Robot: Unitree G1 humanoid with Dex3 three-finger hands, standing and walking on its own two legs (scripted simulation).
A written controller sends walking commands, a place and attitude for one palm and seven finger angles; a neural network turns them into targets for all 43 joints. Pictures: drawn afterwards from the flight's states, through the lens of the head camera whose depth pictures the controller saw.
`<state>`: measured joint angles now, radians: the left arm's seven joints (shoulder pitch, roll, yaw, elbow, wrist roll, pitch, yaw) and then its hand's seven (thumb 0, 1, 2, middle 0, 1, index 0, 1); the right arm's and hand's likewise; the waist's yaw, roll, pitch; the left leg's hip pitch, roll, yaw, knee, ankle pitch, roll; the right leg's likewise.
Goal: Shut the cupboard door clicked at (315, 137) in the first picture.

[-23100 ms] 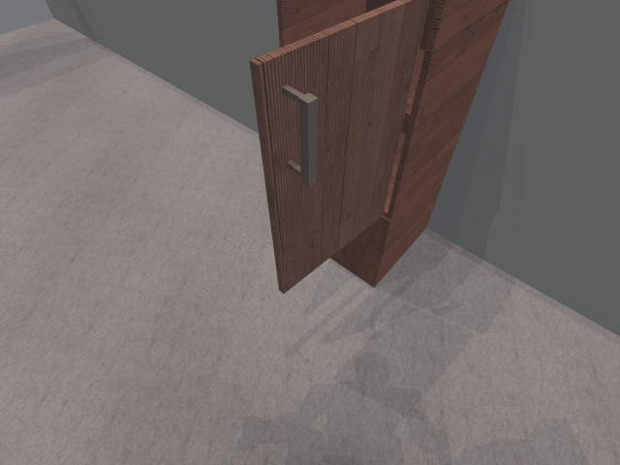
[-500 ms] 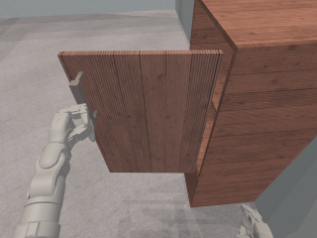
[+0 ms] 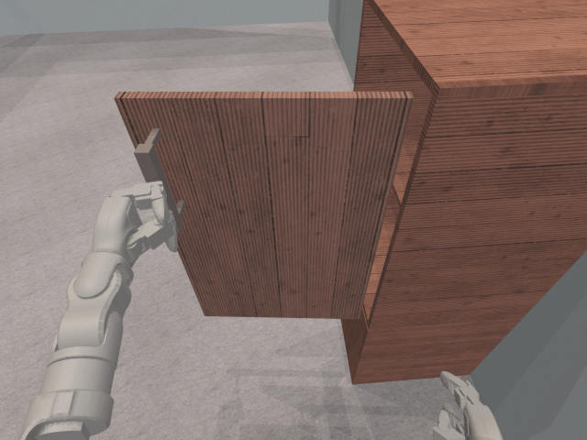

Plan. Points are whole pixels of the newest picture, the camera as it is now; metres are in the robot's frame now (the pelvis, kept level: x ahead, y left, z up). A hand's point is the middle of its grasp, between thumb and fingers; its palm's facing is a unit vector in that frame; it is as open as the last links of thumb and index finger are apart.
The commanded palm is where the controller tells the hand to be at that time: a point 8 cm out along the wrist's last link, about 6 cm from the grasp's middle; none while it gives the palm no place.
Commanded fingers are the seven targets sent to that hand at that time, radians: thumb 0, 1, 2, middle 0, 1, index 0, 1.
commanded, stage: push the door shut along its arc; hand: left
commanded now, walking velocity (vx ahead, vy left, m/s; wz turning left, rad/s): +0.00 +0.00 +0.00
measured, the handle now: (165, 183) +0.44 +0.22 +0.13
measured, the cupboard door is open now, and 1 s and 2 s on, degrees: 84 67 55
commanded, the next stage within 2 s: pull the fist back off the door in 1.74 s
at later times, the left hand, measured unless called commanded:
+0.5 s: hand (177, 192) +0.41 +0.19 +0.14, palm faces -0.07 -1.00 -0.04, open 3.2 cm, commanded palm +0.41 +0.23 +0.13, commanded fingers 0.00 0.90 0.90 -1.30 -1.50 -1.30 -1.50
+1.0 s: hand (214, 168) +0.47 +0.16 +0.13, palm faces -0.24 -0.97 -0.02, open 3.1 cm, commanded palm +0.47 +0.20 +0.13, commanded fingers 0.00 0.90 0.90 -1.30 -1.50 -1.30 -1.50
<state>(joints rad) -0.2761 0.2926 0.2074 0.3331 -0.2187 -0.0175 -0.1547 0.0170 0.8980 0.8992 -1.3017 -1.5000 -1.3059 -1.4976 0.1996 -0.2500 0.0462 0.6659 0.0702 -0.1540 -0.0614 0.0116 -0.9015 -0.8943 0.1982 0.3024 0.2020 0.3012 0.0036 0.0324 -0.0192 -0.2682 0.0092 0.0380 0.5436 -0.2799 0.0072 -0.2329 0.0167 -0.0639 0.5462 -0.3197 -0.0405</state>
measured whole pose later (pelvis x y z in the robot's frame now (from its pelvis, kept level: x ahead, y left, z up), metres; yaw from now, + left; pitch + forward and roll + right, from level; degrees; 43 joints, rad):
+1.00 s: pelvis +0.00 +0.03 -0.01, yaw -1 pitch +9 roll +0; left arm -0.89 0.42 0.23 1.07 -0.18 -0.20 -0.38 0.02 0.90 0.90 -1.30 -1.50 -1.30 -1.50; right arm 0.37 -0.29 0.02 0.72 0.04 -0.13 -0.05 0.01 -0.90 -0.89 0.20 0.30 0.20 0.30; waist -0.12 0.02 -0.04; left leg -0.49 -0.01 0.06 0.65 -0.32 0.04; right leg -0.45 0.00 -0.04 0.64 -0.34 -0.01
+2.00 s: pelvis -0.01 +0.01 -0.03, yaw +0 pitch +18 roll -2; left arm -1.30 0.36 0.31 1.29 -0.13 -0.13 -0.02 0.03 0.86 0.95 -1.30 -1.50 -1.30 -1.50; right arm 0.40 -0.29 0.01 0.75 -0.02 -0.14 0.01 0.00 -0.90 -0.89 0.20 0.30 0.20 0.30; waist -0.18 0.04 -0.07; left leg -0.75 0.02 0.02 0.76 -0.33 0.02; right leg -0.69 0.02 -0.08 0.72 -0.35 -0.03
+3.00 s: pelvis -0.01 +0.01 +0.00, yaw -3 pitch +5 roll +0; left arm -0.71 0.16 0.22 0.83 -0.12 -0.21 0.06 0.02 0.90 0.90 -1.30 -1.50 -1.30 -1.50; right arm 0.34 -0.23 0.02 0.68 0.03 -0.07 0.00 0.01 -0.90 -0.89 0.20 0.30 0.20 0.30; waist -0.05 0.05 -0.07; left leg -0.38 0.02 0.08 0.57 -0.28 0.02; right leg -0.38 0.03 -0.01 0.58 -0.30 -0.04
